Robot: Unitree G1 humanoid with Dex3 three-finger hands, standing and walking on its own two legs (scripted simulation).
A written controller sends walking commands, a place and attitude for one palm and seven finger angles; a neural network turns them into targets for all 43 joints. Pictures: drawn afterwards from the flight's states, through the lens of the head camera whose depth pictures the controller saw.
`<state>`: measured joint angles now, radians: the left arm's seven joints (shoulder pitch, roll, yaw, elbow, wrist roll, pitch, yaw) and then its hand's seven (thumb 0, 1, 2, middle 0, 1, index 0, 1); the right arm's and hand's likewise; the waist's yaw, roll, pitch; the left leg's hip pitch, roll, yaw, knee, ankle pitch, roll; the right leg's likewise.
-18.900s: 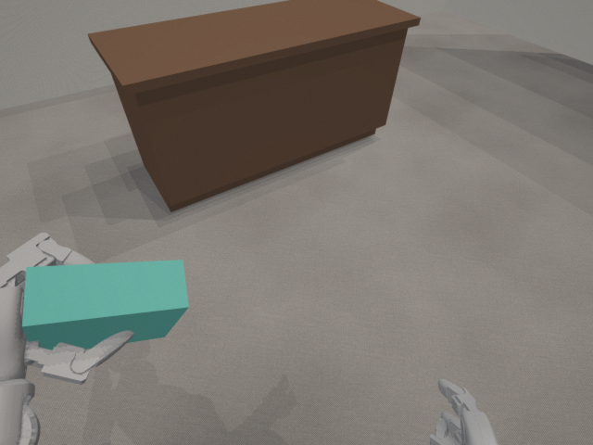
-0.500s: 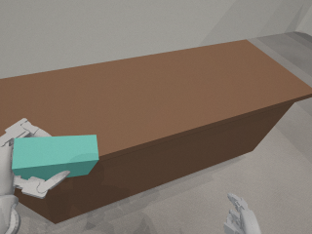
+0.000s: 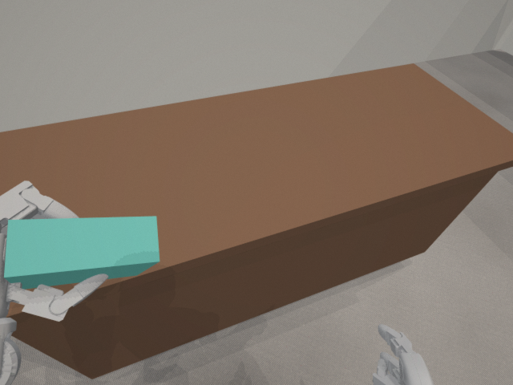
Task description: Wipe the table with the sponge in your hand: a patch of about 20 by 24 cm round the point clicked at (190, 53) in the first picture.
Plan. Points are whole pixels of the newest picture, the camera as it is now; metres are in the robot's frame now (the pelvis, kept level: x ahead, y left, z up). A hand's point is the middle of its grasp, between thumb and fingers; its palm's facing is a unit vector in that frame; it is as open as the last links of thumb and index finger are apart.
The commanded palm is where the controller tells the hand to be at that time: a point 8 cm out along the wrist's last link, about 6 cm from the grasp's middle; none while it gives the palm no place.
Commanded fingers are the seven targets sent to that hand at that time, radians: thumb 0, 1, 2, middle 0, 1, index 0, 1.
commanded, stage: shuffle to correct the standing spot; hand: left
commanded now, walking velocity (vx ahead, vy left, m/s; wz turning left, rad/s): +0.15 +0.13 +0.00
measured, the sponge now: (108, 251) +0.24 +0.20 +0.15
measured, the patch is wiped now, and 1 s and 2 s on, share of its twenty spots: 0.00 0.00 0.00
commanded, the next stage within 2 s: come to a stop and stand still in 0.50 s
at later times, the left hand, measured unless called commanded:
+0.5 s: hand (29, 232) +0.24 +0.28 +0.17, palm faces +0.39 -0.79 -0.48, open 9.5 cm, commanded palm +0.19 +0.31 +0.19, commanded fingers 0.00 0.10 1.30 -1.20 -1.60 -1.20 -1.60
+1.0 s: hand out of the picture +0.27 +0.33 +0.18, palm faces +0.43 -0.83 -0.36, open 9.5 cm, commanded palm +0.22 +0.36 +0.19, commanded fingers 0.00 0.10 1.30 -1.20 -1.60 -1.20 -1.60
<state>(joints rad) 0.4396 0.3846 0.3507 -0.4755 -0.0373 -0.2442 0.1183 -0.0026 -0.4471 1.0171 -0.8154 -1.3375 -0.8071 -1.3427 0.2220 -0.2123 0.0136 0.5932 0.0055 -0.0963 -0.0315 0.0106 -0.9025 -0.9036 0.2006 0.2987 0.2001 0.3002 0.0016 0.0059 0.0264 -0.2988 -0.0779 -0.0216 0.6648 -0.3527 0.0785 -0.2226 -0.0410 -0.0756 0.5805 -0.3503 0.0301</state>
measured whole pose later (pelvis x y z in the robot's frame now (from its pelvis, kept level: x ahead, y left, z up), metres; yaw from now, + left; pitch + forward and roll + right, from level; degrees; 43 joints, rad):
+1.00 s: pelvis +0.07 +0.08 +0.01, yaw +2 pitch -2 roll -1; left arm 0.44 0.36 0.36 -0.51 -0.04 -0.18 0.11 0.00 -0.45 1.02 -0.81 -1.34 -0.81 -1.34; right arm 0.22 -0.13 0.06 0.60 0.01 -0.13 -0.03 0.01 -0.90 -0.90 0.20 0.30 0.20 0.30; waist 0.02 -0.03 0.05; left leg -0.27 0.08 -0.02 0.52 -0.23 -0.06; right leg -0.25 -0.01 -0.02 0.50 -0.22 0.02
